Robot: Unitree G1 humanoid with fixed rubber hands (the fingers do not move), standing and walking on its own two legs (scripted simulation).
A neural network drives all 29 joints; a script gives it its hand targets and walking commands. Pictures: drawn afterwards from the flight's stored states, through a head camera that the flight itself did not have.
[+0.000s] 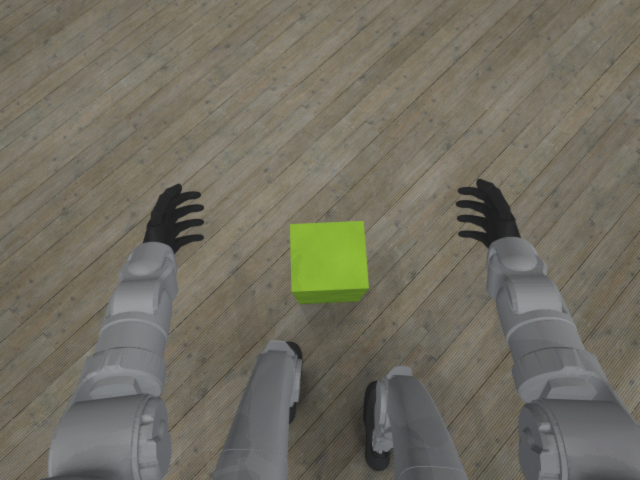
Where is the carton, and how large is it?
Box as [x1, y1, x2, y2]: [290, 221, 368, 303]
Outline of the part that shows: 363,221 290,224 291,291 299,303 357,301 368,288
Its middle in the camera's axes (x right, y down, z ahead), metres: +0.02 +0.08 +0.96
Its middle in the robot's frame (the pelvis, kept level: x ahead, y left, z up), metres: +0.44 +0.04 -0.55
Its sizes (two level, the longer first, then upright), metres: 0.163 0.149 0.270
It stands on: the floor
